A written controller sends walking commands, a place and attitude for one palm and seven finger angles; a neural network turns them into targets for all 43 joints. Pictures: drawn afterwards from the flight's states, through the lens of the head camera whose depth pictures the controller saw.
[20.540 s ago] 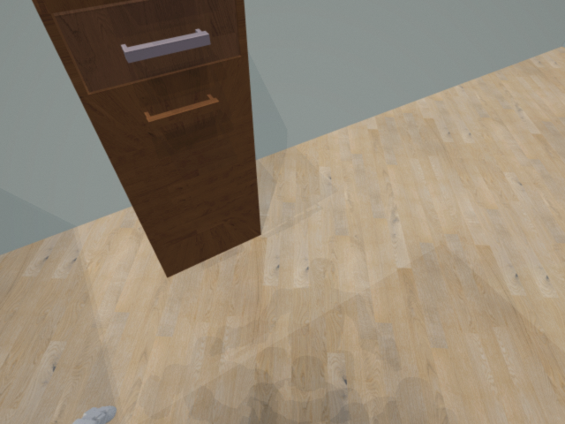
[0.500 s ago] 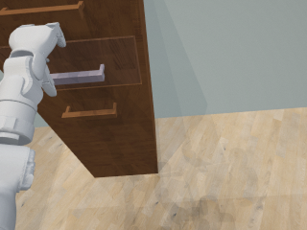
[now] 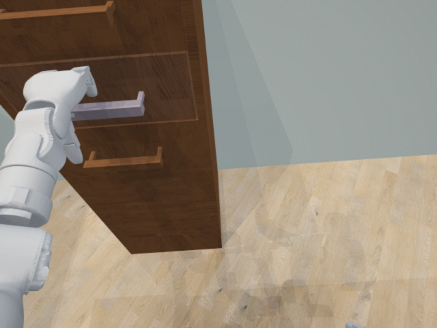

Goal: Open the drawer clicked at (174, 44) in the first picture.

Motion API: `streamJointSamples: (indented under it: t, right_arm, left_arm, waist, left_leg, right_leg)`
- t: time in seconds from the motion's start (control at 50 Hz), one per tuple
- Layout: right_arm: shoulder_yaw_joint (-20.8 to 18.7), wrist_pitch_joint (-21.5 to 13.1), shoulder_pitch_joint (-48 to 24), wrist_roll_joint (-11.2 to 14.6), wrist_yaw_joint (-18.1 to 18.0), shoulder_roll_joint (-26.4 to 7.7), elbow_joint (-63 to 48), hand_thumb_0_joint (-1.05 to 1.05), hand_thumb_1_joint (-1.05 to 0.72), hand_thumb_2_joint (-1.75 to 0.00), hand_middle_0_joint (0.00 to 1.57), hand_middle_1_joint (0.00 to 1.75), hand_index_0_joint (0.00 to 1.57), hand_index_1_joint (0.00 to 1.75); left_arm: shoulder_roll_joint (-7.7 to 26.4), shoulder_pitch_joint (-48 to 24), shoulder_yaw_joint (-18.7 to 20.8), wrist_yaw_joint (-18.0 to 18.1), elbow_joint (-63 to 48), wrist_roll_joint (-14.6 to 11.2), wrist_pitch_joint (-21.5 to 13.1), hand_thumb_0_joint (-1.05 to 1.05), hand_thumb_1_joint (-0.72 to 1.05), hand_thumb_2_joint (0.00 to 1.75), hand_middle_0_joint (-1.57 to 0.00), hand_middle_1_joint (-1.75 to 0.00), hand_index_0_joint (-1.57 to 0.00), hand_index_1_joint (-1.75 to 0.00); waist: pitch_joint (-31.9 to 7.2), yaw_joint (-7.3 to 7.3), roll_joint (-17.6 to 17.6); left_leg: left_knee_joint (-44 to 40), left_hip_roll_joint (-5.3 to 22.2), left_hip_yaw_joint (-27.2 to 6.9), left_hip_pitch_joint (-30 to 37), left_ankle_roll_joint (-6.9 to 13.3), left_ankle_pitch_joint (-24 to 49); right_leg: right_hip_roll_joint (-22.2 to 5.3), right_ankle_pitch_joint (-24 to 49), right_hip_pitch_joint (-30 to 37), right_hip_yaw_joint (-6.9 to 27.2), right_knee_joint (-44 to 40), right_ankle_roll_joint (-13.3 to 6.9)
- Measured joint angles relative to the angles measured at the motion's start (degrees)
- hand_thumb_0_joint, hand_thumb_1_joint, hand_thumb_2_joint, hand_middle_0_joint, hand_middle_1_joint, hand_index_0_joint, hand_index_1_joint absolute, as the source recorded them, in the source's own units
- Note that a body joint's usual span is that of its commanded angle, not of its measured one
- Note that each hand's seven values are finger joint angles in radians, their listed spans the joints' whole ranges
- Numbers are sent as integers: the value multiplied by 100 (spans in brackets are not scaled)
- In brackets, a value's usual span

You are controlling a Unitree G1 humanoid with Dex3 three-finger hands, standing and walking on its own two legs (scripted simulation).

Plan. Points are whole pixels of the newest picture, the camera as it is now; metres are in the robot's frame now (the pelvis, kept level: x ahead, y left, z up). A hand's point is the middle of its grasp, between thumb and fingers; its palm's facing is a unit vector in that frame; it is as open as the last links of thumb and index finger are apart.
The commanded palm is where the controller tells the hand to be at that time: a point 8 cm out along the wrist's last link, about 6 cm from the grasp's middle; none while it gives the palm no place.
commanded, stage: lower the fingers behind the handle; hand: left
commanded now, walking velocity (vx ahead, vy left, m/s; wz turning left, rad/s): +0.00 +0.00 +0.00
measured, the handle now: (97, 104) +0.51 +0.27 +0.14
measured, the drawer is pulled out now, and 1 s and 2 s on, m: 0.00 0.00 0.00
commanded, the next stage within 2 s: close the thumb around the handle in 1.22 s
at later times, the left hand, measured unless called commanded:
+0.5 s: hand (93, 127) +0.45 +0.26 +0.13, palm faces +0.02 -0.03 -1.00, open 13.8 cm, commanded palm +0.43 +0.27 +0.19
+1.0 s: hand (96, 131) +0.46 +0.26 +0.11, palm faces +0.00 -0.01 -1.00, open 13.9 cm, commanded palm +0.44 +0.27 +0.17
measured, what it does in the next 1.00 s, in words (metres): stands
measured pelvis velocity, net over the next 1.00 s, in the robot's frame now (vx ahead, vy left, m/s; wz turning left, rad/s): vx -0.01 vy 0.01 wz -0.01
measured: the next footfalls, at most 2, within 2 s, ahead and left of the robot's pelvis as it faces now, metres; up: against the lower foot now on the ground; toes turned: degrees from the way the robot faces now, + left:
none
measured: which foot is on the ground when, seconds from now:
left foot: down 0.00-1.00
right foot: down 0.00-1.00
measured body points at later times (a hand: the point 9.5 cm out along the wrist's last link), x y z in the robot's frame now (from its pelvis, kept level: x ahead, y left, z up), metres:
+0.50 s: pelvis +0.00 +0.02 -0.01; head +0.05 +0.00 +0.44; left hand +0.45 +0.26 +0.18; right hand +0.08 -0.24 -0.14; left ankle -0.02 +0.10 -0.74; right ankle -0.02 -0.10 -0.74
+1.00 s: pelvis -0.01 +0.01 -0.01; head +0.04 +0.00 +0.44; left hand +0.45 +0.26 +0.17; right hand +0.06 -0.26 -0.14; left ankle -0.02 +0.10 -0.74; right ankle -0.02 -0.10 -0.74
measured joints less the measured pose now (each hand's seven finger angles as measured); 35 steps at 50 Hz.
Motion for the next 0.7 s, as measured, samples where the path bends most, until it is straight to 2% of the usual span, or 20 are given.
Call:
streamJointSamples:
  t: [0.06, 0.12, 0.18, 0.24, 0.4, 0.48, 0.58, 0.7]
  right_arm:
    - [6, -21, 59, 11, -90, 49, -6, 0, -90, -90, 20, 30, 20, 30]
    - [-35, -77, 106, -28, -172, 84, 4, 0, -90, -90, 20, 30, 20, 30]
    - [-83, -98, 111, -36, -168, 57, 20, 0, -90, -90, 20, 30, 20, 30]
    - [-88, -100, 52, -36, -113, 11, 14, 0, -90, -90, 20, 30, 20, 30]
    - [-124, -115, 65, -139, 30, 96, -71, 0, -90, -90, 20, 30, 20, 30]
    - [-160, -96, 175, -156, 98, 146, -34, 0, -90, -90, 20, 30, 20, 30]
    - [-130, -72, 212, -117, 114, 176, 84, 0, -90, -90, 20, 30, 20, 30]
    - [-83, -80, 176, -109, 53, 175, 90, 0, -90, -90, 20, 30, 20, 30]
  left_arm:
    - [-26, 140, -88, -187, -208, -20, -144, 0, -49, 30, -31, -120, -29, -120]
    - [58, 129, -18, -298, -454, -109, -626, 0, -49, 30, -30, -121, -27, -119]
    - [9, 49, -60, -254, -441, -172, -929, 0, -49, 30, -30, -121, -28, -119]
    - [-114, 5, -49, -137, -267, -185, -1019, 0, -49, 30, -30, -120, -29, -120]
    - [-284, 184, 214, 419, -211, 94, -964, 0, -49, 30, -31, -120, -30, -120]
    - [-355, 455, 243, 609, -423, 96, -803, 0, -49, 30, -31, -120, -31, -120]
    - [-463, 428, 88, 747, -351, 70, -536, 0, -49, 30, -32, -120, -31, -120]
    - [-501, 224, -14, 697, 40, 159, -411, 0, -49, 30, -31, -120, -31, -120]
  waist:
    - [57, -10, -68]
    - [73, 8, -147]
    - [43, 17, -167]
    - [31, 2, -162]
    - [-14, -46, -164]
    - [-81, -46, -112]
    - [-82, -50, -87]
    - [-61, -107, -103]
  left_leg:
    - [39, -21, -66, 35, 7, -20]
    - [122, -26, -107, 16, 11, -63]
    - [222, -39, -115, -44, 22, -116]
    - [298, -54, -71, -149, 46, -144]
    - [418, -58, 75, -467, 101, -168]
    - [447, -59, 101, -485, 118, -198]
    - [483, -75, 77, -445, 132, -220]
    - [484, -75, 78, -448, 126, -194]
  right_leg:
    - [-20, -34, 68, -66, 16, -2]
    - [-24, -65, 85, -110, 46, -3]
    - [-36, -101, 48, -121, 107, 11]
    - [-51, -118, -71, -81, 187, 38]
    - [-56, -114, -440, 58, 335, 97]
    - [-57, -125, -454, 84, 342, 122]
    - [-72, -149, -398, 58, 364, 131]
    - [-72, -132, -410, 58, 382, 121]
